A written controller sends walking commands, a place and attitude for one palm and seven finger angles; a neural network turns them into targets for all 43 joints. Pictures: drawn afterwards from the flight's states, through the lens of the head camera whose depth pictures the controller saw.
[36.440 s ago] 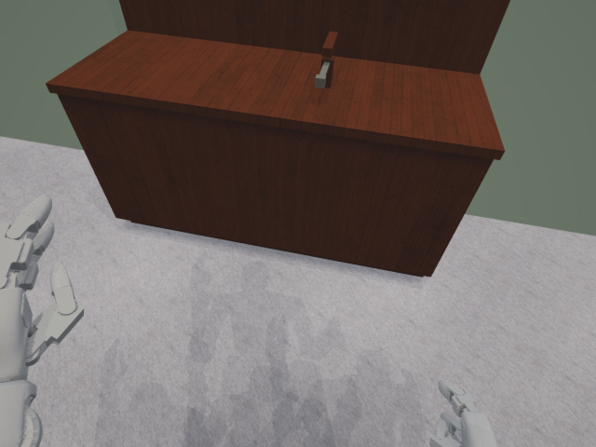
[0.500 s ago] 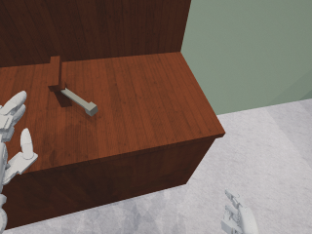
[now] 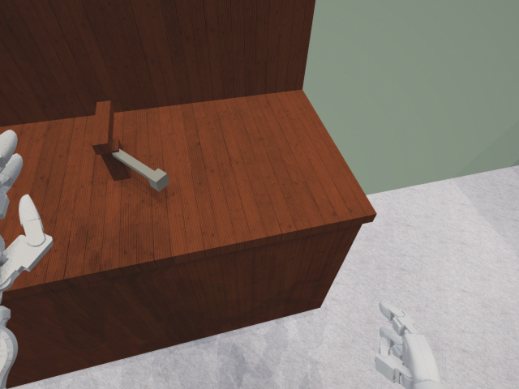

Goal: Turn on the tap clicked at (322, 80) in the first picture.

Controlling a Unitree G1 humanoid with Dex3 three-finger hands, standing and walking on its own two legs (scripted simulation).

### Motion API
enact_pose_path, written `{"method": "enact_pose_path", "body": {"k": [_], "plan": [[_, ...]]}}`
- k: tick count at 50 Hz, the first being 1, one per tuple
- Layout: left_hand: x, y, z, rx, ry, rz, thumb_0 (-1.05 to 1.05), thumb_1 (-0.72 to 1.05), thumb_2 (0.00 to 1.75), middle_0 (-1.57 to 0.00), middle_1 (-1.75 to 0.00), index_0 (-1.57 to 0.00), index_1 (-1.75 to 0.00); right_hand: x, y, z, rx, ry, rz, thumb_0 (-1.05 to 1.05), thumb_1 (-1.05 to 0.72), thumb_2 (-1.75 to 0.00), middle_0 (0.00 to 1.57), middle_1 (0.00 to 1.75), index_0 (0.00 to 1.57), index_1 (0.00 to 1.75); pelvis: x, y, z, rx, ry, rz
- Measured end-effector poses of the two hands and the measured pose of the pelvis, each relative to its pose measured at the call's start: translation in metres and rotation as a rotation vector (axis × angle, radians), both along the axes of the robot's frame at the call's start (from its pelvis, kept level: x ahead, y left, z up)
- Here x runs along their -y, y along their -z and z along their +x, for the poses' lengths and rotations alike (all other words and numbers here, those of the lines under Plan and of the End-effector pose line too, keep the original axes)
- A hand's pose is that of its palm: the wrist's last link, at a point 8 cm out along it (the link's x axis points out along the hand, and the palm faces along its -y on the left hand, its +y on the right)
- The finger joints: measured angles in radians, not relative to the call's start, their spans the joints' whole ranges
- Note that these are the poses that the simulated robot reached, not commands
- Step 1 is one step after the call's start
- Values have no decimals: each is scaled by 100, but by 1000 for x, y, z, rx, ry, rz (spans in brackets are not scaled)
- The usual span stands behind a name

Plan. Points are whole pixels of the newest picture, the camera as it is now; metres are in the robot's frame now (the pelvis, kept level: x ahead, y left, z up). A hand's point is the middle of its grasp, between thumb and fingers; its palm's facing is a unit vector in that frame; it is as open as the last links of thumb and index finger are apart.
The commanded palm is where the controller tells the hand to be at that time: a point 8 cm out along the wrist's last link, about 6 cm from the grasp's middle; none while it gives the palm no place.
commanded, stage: come to a stop and stand still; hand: left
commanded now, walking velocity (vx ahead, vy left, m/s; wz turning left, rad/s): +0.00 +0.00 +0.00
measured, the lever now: (158, 179) +0.46 +0.24 +0.01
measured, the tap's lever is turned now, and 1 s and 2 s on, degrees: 40 40 40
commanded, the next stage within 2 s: look again from close up in 0.44 s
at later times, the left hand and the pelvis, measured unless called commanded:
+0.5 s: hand (41, 278) +0.19 +0.26 +0.15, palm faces +0.39 -0.84 -0.37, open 7.4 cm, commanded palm +0.13 +0.29 +0.18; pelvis -0.02 +0.01 +0.00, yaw +1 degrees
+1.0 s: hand (57, 242) +0.24 +0.26 +0.15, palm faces +0.41 -0.84 -0.36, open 7.4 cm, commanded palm +0.18 +0.29 +0.18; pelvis +0.02 +0.00 +0.00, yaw +2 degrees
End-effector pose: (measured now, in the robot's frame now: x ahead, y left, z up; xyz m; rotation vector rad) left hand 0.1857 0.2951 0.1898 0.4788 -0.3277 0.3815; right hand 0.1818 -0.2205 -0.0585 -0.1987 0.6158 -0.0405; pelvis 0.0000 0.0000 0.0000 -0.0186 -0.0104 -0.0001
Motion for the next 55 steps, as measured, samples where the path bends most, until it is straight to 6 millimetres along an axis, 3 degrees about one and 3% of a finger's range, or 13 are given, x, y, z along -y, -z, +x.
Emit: {"method": "enact_pose_path", "body": {"k": [4, 8, 12, 17, 22, 28, 37, 46, 55], "plan": [[25, 23, -23, -94, 72, -55, 1, 89, 90, -21, -30, -21, -30, 6, 5, -21, -20, 40, -6, 1, -91, -90, 21, 30, 20, 30, 1, 0, -5, 15, -2, -3], [9, 34, -35, -110, 18, -65, 1, 88, 90, -21, -30, -21, -30, 10, 6, -39, -62, 54, -46, 1, -91, -90, 21, 30, 20, 30, 5, 0, -13, 24, -12, -8], [-9, 27, -37, -38, -54, -77, 1, 88, 90, -21, -30, -21, -30, 10, 4, -51, -80, 39, -80, 1, -91, -90, 21, 30, 20, 30, 5, -1, -21, 31, -16, -14], [-2, 12, -34, 52, -18, -80, 1, 89, 90, -21, -30, -21, -30, 6, -1, -53, -54, 25, -83, 2, -90, -90, 21, 30, 20, 30, 0, -2, -27, 33, -17, -15], [5, 15, -32, 15, 40, -44, 1, 89, 90, -21, -30, -21, -30, -3, -2, -49, -30, 35, -55, 1, -90, -90, 21, 30, 20, 30, -4, -2, -25, 29, -15, -15], [-10, 27, -33, -70, -6, -35, 1, 89, 90, -21, -30, -21, -30, -12, 2, -42, -56, 25, -45, 1, -90, -90, 21, 30, 20, 30, -7, -2, -19, 19, -20, -17], [-9, 17, -20, -8, -33, -58, 1, 89, 90, -21, -30, -21, -30, -20, 4, -17, -75, -26, -48, 1, -90, -90, 21, 30, 21, 30, -8, -4, -2, 13, -31, -12], [-6, 22, 4, -60, -12, -62, 1, 89, 90, -21, -30, -21, -30, -17, -3, 15, -43, -6, -35, 1, -90, -90, 21, 30, 21, 30, -6, -5, 17, -3, -26, -10], [-2, 18, 13, -73, -14, -54, 1, 89, 90, -21, -30, -21, -30, -9, -3, 30, -62, 5, -51, 1, -91, -90, 21, 30, 20, 30, -2, -5, 28, -14, -31, -8]]}}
